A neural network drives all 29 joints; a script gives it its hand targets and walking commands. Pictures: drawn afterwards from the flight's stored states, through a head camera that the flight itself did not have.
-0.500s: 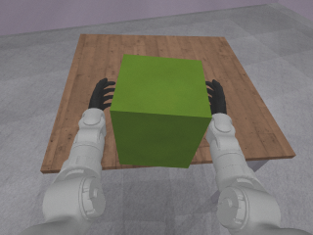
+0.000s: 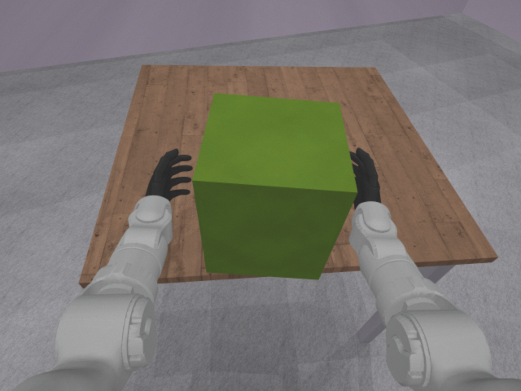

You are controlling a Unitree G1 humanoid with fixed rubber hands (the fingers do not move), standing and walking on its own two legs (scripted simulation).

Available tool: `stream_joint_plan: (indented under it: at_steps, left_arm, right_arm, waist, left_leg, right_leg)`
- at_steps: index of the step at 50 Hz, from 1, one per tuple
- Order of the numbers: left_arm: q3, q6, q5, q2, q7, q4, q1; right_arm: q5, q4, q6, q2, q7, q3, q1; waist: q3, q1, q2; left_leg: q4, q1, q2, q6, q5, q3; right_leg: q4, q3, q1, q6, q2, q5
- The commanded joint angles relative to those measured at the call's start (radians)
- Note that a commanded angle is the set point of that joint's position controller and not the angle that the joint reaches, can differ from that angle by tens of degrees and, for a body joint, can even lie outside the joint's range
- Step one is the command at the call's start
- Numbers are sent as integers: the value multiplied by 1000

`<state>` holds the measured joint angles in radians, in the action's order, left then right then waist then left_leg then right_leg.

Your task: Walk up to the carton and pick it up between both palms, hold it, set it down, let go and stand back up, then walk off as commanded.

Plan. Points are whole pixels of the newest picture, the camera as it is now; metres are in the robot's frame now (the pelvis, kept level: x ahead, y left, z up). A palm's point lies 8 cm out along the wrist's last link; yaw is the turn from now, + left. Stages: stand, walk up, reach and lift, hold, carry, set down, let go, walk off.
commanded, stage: set down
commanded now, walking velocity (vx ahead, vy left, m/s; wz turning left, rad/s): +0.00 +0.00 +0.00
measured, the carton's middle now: (269, 192) +0.45 -0.01 +0.05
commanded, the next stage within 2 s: none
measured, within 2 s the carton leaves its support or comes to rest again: neither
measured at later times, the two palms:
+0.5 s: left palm (132, 257) +0.32 +0.20 +0.04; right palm (387, 264) +0.30 -0.17 +0.05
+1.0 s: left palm (118, 284) +0.28 +0.22 +0.03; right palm (397, 284) +0.27 -0.18 +0.05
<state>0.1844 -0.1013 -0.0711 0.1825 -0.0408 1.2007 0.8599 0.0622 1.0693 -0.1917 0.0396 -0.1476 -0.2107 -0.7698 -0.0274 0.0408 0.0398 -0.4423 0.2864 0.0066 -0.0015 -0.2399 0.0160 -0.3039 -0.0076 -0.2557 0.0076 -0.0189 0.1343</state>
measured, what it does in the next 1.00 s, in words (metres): stands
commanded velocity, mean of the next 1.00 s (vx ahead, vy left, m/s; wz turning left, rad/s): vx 0.00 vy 0.00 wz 0.00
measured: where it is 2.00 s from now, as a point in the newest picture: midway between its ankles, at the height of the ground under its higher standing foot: outside the picture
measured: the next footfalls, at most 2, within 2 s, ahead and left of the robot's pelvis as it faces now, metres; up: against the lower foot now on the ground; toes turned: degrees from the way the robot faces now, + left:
none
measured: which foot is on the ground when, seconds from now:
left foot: down 0.00-1.00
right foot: down 0.00-1.00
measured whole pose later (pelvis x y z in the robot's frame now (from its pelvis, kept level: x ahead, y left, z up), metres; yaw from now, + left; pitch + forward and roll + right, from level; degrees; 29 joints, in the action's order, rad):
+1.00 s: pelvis -0.04 -0.01 +0.00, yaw +0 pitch +1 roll -1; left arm 0.14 -0.02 0.09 0.23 0.02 0.67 0.30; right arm 0.18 0.58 -0.08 0.04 -0.18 -0.03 -0.26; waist -0.07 0.04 0.03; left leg -0.45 0.28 0.01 0.00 -0.20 0.02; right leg -0.34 -0.01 -0.26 0.01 -0.02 0.10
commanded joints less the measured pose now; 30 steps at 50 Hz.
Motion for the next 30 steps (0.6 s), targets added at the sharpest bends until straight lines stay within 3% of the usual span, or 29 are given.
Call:
stream_joint_plan:
  at_steps: [1, 2, 3, 4, 6, 8, 9, 11, 12, 13, 14, 15, 18, 19, 20, 22, 24, 26, 27, 28, 29, 30]
  left_arm:
    - [-100, -78, 122, 113, 0, -288, 308]
    - [-91, -88, 130, 125, 5, -296, 298]
    - [-96, -97, 131, 124, 7, -315, 315]
    - [-87, -102, 128, 128, 9, -338, 241]
    - [-72, -114, 127, 148, 13, -374, 255]
    - [-92, -116, 145, 138, 21, -406, 197]
    - [-91, -115, 148, 126, 24, -482, 99]
    - [-88, -112, 151, 132, 33, -501, 116]
    - [-88, -101, 155, 132, 39, -500, 62]
    - [-86, -96, 160, 130, 45, -529, -1]
    - [-98, -86, 175, 147, 54, -479, 50]
    - [-105, -77, 187, 137, 55, -517, 11]
    - [-113, -68, 227, 160, 60, -560, 28]
    - [-127, -67, 245, 179, 61, -513, 92]
    - [-131, -60, 245, 174, 61, -542, 24]
    - [-142, -61, 275, 200, 58, -545, 103]
    - [-144, -55, 278, 200, 54, -534, 76]
    - [-161, -53, 285, 185, 48, -537, 50]
    - [-153, -41, 283, 205, 55, -491, 103]
    - [-153, -41, 275, 202, 55, -502, 79]
    - [-133, -36, 263, 190, 51, -540, -29]
    - [-145, -33, 274, 198, 56, -528, 49]
  right_arm:
    - [97, -80, -69, 203, 5, 110, -197]
    - [103, -98, -71, 199, 4, 121, -197]
    - [97, -87, -70, 213, 2, 113, -183]
    - [101, -114, -78, 214, 4, 125, -121]
    - [115, -132, -82, 194, -6, 143, -135]
    - [130, -193, -86, 206, -6, 158, -87]
    - [149, -241, -98, 206, -4, 175, -10]
    - [155, -296, -103, 200, -14, 166, -39]
    - [160, -319, -100, 203, -19, 164, -9]
    - [170, -381, -104, 196, -19, 186, 32]
    - [168, -384, -92, 198, -19, 182, -15]
    - [179, -429, -92, 185, -23, 188, 21]
    - [168, -549, -58, 178, -23, 190, -12]
    - [153, -529, -38, 171, -27, 167, -48]
    - [149, -563, -24, 169, -29, 171, 8]
    - [144, -598, 14, 157, -27, 161, -51]
    - [116, -588, 41, 158, -25, 141, -11]
    - [113, -536, 71, 146, -19, 133, 32]
    - [111, -500, 87, 134, -23, 135, -15]
    - [113, -504, 92, 134, -24, 133, 21]
    - [109, -501, 86, 130, -19, 139, 116]
    - [117, -501, 96, 128, -22, 138, 50]
  waist:
    - [-623, 48, -179]
    - [-610, 34, -167]
    - [-608, 58, -183]
    - [-604, 50, -164]
    - [-584, 44, -172]
    - [-608, 48, -162]
    - [-610, 51, -146]
    - [-622, 35, -172]
    - [-585, 41, -134]
    - [-581, 24, -126]
    - [-533, 20, -127]
    - [-542, 27, -104]
    - [-490, 0, -70]
    - [-459, 15, -80]
    - [-410, 4, -67]
    - [-417, -4, -86]
    - [-371, -4, -54]
    - [-333, 1, -82]
    - [-300, -8, -96]
    - [-306, 6, -94]
    - [-276, -21, -96]
    - [-284, -9, -105]
  left_leg:
    - [-65, -194, -4, 120, 693, -46]
    - [-61, -192, -4, 113, 675, -50]
    - [-56, -202, -4, 120, 667, -43]
    - [-48, -203, -2, 120, 674, -37]
    - [-52, -199, -16, 119, 657, -47]
    - [-49, -201, -16, 114, 654, -40]
    - [-49, -249, -16, 111, 695, -42]
    - [-39, -212, -24, 109, 637, -42]
    - [-31, -200, -29, 97, 605, -40]
    - [-24, -197, -29, 92, 602, -46]
    - [-11, -159, -34, 87, 529, -46]
    - [-4, -156, -36, 75, 489, -41]
    - [27, -100, -43, 45, 333, -56]
    - [41, -69, -42, 37, 231, -58]
    - [60, -68, -40, 28, 191, -60]
    - [83, -13, -32, 16, 83, -61]
    - [118, 18, -16, 0, -20, -53]
    - [140, 37, -2, -3, -57, -35]
    - [134, 59, -13, -2, -114, -50]
    - [149, 61, -7, -12, -130, -43]
    - [161, 39, 0, -6, -104, -33]
    - [157, 52, -1, -6, -132, -42]
  right_leg:
    - [-71, 70, 137, -10, -59, -438]
    - [-64, 63, 142, -10, -57, -430]
    - [-63, 66, 152, -13, -57, -430]
    - [-67, 68, 167, -13, -62, -448]
    - [-60, 60, 183, -6, -57, -443]
    - [-59, 59, 207, -6, -60, -461]
    - [-61, 62, 244, -5, -67, -516]
    - [-59, 54, 245, -9, -59, -460]
    - [-60, 52, 266, -4, -56, -470]
    - [-61, 50, 290, -3, -54, -487]
    - [-56, 50, 278, 1, -46, -429]
    - [-57, 46, 287, -1, -48, -428]
    - [-56, 43, 287, 5, -38, -280]
    - [-51, 43, 251, 1, -32, -180]
    - [-46, 37, 279, 0, -27, -146]
    - [-58, 41, 255, -5, -21, -52]
    - [-66, 44, 254, -6, -30, 11]
    - [-72, 41, 256, -12, -29, 20]
    - [-66, 41, 223, -14, -23, 87]
    - [-67, 36, 253, -15, -27, 75]
    - [-72, 38, 267, -17, -32, 50]
    - [-69, 36, 256, -14, -26, 88]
